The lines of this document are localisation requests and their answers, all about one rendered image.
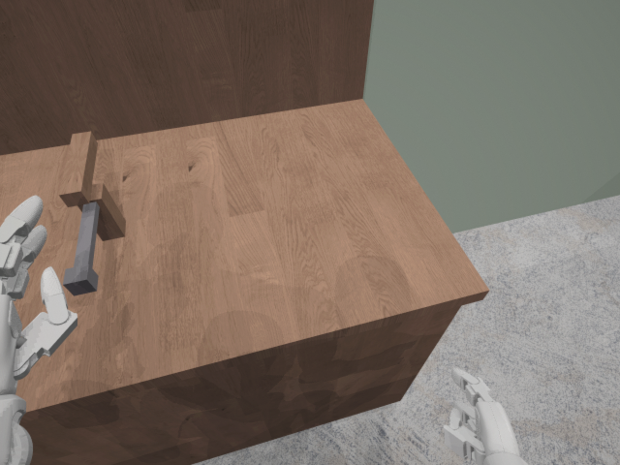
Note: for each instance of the robot left hand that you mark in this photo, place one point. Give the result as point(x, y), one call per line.
point(20, 244)

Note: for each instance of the robot left forearm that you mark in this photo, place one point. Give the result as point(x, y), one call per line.
point(16, 447)

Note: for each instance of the robot right hand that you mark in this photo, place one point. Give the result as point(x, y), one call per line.
point(489, 429)

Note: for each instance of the counter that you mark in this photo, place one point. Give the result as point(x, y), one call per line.
point(267, 261)

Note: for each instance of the tap lever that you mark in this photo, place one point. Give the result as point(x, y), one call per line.
point(82, 279)

